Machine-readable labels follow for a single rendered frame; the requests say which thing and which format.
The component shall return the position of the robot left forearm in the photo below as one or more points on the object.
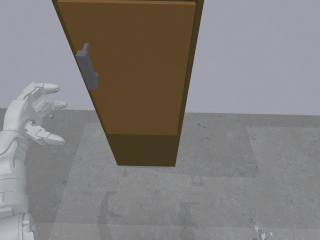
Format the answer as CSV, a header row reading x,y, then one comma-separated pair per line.
x,y
13,176

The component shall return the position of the cupboard door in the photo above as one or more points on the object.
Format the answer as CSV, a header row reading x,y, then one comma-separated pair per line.
x,y
140,50

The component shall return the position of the robot left upper arm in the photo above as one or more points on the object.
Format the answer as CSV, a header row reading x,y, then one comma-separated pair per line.
x,y
19,226

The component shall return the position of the robot left hand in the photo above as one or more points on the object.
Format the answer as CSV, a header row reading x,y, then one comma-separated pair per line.
x,y
20,112

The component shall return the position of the handle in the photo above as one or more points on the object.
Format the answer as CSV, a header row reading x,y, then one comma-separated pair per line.
x,y
84,62

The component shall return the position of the robot right hand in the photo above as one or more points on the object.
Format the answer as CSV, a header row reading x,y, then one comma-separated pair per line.
x,y
263,231

